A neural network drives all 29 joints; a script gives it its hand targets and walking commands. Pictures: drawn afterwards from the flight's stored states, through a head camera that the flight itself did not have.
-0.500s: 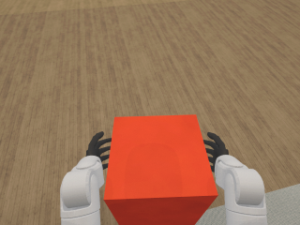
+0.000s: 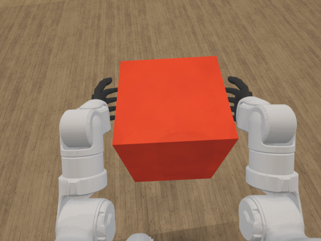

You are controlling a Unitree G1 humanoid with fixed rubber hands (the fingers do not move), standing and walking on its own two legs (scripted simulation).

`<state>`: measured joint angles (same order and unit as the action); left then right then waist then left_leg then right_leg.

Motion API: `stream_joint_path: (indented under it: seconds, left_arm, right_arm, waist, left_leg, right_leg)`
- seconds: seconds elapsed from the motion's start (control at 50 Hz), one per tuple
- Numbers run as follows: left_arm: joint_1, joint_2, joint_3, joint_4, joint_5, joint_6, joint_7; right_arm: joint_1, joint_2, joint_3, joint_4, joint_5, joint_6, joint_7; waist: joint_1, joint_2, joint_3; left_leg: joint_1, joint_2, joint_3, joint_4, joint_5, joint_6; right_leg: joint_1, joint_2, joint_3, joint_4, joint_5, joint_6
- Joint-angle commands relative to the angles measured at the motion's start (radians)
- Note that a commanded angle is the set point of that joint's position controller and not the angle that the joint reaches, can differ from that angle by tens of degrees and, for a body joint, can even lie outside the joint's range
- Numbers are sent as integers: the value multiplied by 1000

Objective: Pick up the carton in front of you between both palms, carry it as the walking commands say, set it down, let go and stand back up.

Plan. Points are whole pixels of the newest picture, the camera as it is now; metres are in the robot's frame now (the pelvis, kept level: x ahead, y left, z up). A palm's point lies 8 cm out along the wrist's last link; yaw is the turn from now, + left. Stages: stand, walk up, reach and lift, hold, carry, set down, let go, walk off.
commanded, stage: carry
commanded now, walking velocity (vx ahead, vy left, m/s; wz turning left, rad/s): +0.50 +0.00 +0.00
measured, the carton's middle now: (170, 126) +0.38 +0.01 +0.07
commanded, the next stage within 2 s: none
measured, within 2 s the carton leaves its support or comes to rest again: neither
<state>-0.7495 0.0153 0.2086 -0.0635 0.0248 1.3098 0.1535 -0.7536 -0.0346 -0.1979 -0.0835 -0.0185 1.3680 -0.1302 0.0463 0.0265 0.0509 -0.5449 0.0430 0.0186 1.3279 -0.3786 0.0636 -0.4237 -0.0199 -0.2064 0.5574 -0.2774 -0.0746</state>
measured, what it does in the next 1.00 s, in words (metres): climbs: left foot, then right foot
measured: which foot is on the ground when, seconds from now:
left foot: up 0.00-0.28, down 0.30-0.72, up 0.74-1.00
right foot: down 0.00-0.32, up 0.34-0.68, down 0.70-1.00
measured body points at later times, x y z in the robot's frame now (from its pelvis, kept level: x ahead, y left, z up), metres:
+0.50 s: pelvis +0.33 +0.04 +0.03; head +0.44 +0.04 +0.46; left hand +0.76 +0.15 +0.14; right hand +0.72 -0.15 +0.14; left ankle +0.35 +0.10 -0.71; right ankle +0.30 -0.10 -0.60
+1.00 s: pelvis +0.66 -0.01 +0.05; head +0.73 -0.02 +0.50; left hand +1.05 +0.17 +0.20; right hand +1.07 -0.14 +0.20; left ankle +0.74 +0.13 -0.61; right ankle +0.62 -0.08 -0.69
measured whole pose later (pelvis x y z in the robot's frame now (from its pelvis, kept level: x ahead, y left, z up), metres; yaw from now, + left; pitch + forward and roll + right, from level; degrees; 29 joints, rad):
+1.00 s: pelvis +0.66 -0.01 +0.05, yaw +0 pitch +6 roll +2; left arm -0.85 0.01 0.29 0.01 0.04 1.28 0.14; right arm -0.85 0.02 -0.28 -0.04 -0.09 1.36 -0.13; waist 0.08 0.00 0.05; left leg -0.75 0.04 0.04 1.03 -0.33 0.03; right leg -0.27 0.00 -0.09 0.46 -0.36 -0.06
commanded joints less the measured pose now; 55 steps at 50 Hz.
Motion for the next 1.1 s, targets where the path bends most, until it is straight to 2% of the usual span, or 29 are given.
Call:
stream_joint_path:
  seconds: [0.0,0.08,0.14,0.2,0.22,0.24,0.26,0.28,0.3,0.32,0.34,0.36,0.4,0.52,0.6,0.62,0.64,0.66,0.68,0.7,0.72,0.74,0.76,0.8,0.84,0.92,0.96,1.04,1.08]
  left_arm:
    - [-813,-957,-612,-56,-489,7,-257]
    - [-874,-1001,-546,36,-467,17,-262]
    - [-883,-1027,-511,78,-439,23,-264]
    - [-853,-1045,-496,101,-408,25,-265]
    - [-845,-1049,-496,105,-400,24,-265]
    - [-841,-1054,-500,106,-396,23,-265]
    - [-845,-1062,-508,102,-391,19,-265]
    - [-853,-1061,-521,94,-387,14,-266]
    - [-860,-1084,-529,88,-385,17,-267]
    - [-885,-1065,-538,59,-380,13,-262]
    - [-906,-1080,-543,35,-377,7,-254]
    - [-903,-1071,-542,-1,-367,2,-244]
    - [-865,-1049,-538,-48,-341,-5,-221]
    - [-726,-943,-558,-101,-266,-11,-182]
    - [-694,-915,-580,-39,-253,4,-191]
    - [-696,-916,-580,-15,-259,9,-200]
    - [-691,-921,-578,20,-266,13,-209]
    - [-695,-933,-576,50,-278,16,-220]
    - [-689,-948,-574,77,-298,17,-234]
    - [-717,-934,-561,114,-304,14,-244]
    - [-689,-974,-556,160,-329,11,-254]
    - [-725,-1007,-568,126,-361,7,-265]
    - [-779,-1057,-582,96,-398,3,-276]
    - [-885,-1120,-602,27,-460,-5,-289]
    - [-927,-1138,-605,-17,-492,-10,-292]
    - [-919,-1099,-598,-55,-497,-5,-284]
    - [-896,-1070,-590,-38,-484,4,-281]
    - [-837,-1030,-568,64,-445,18,-284]
    - [-819,-1025,-548,123,-429,21,-284]
  right_arm:
    - [-803,931,582,-43,386,-52,167]
    - [-866,982,525,56,352,-48,158]
    - [-871,1015,497,101,330,-43,163]
    - [-840,1043,483,127,306,-39,173]
    - [-834,1050,483,131,303,-39,177]
    - [-827,1057,485,136,303,-41,183]
    - [-816,1063,489,136,307,-45,189]
    - [-817,1069,492,119,316,-52,198]
    - [-841,1043,495,115,317,-63,199]
    - [-839,1078,514,98,334,-65,203]
    - [-874,1089,533,26,359,-69,206]
    - [-908,1109,559,-34,390,-74,208]
    - [-959,1125,599,-151,432,-81,207]
    - [-897,1036,644,-254,448,-76,207]
    - [-828,1000,652,-150,434,-56,230]
    - [-818,998,647,-115,429,-53,235]
    - [-815,997,641,-80,424,-50,238]
    - [-808,1001,636,-43,416,-48,242]
    - [-820,999,629,-14,406,-49,244]
    - [-819,1025,614,18,399,-44,246]
    - [-827,1006,593,38,382,-42,245]
    - [-845,1035,589,50,372,-49,240]
    - [-860,1042,569,39,359,-56,231]
    - [-868,1055,549,26,339,-63,207]
    - [-855,1056,539,18,320,-70,185]
    - [-823,1018,533,-2,288,-73,155]
    - [-815,995,536,0,282,-65,149]
    - [-794,973,536,67,283,-45,161]
    - [-796,984,528,115,296,-40,176]
  waist:
    - [-8,-113,-546]
    - [15,-129,-509]
    - [24,-149,-476]
    - [22,-178,-450]
    - [7,-196,-455]
    - [-35,-205,-488]
    - [-98,-170,-567]
    - [-151,-88,-633]
    - [-127,243,-774]
    - [-145,283,-752]
    - [-148,216,-702]
    - [-154,105,-671]
    - [-134,51,-639]
    - [-142,93,-628]
    - [-134,133,-551]
    - [-117,144,-542]
    - [-77,143,-557]
    - [-19,122,-610]
    - [33,71,-652]
    - [22,-218,-795]
    - [56,-314,-765]
    - [40,-252,-698]
    - [45,-142,-651]
    - [24,-90,-592]
    - [17,-106,-599]
    - [29,-131,-575]
    - [32,-145,-545]
    - [22,-186,-494]
    - [-30,-186,-527]
  left_leg:
    - [-210,32,-22,-8,42,7]
    - [-327,40,26,-183,74,-21]
    - [-278,19,75,-410,143,-20]
    - [-132,-44,166,-626,195,1]
    - [-49,-76,194,-684,194,14]
    - [89,-117,226,-755,213,26]
    - [342,-123,243,-838,291,38]
    - [634,9,51,-818,211,53]
    - [928,307,-494,-851,317,230]
    - [976,308,-608,-905,411,278]
    - [978,284,-491,-849,533,261]
    - [951,266,-407,-814,622,226]
    - [882,236,-310,-833,613,171]
    - [861,205,-177,-843,700,183]
    - [711,127,-7,-839,816,118]
    - [679,125,20,-810,905,98]
    - [647,121,52,-726,997,67]
    - [568,108,101,-584,971,26]
    - [378,85,83,-439,720,8]
    - [63,-28,49,-162,164,-41]
    - [-129,-127,-11,40,-146,-41]
    - [-228,-69,-69,137,-135,-19]
    - [-266,-52,-64,129,-97,-17]
    - [-259,-20,-57,24,-28,-10]
    - [-242,-15,-35,-43,-14,-12]
    - [-296,-6,14,-207,8,-30]
    - [-259,-5,37,-355,66,-35]
    - [-70,-61,134,-629,177,-10]
    - [148,-123,196,-772,218,19]
  right_leg:
    - [533,-273,360,-185,233,-127]
    - [593,-260,295,-186,325,-157]
    - [593,-211,213,-170,450,-137]
    - [586,-186,135,-132,614,-93]
    - [581,-182,107,-85,742,-71]
    - [563,-170,65,24,889,-37]
    - [478,-144,23,197,859,5]
    - [233,-122,80,378,564,26]
    - [-98,21,128,664,0,68]
    - [-261,80,211,860,-224,55]
    - [-372,39,255,938,-219,30]
    - [-413,14,255,927,-191,24]
    - [-415,-22,256,816,-129,25]
    - [-440,-15,175,517,-110,43]
    - [-204,42,59,130,88,44]
    - [-118,70,25,62,116,32]
    - [9,99,1,-11,176,18]
    - [219,97,-9,-85,252,-6]
    - [462,8,94,-46,200,-21]
    - [766,-309,609,-23,321,-172]
    - [821,-330,832,-117,375,-254]
    - [803,-315,738,-89,408,-236]
    - [753,-296,653,-67,495,-205]
    - [655,-254,534,-96,480,-145]
    - [636,-244,492,-119,431,-128]
    - [643,-240,408,-146,455,-154]
    - [606,-212,344,-152,479,-148]
    - [530,-176,227,-116,633,-94]
    - [488,-154,146,43,871,-39]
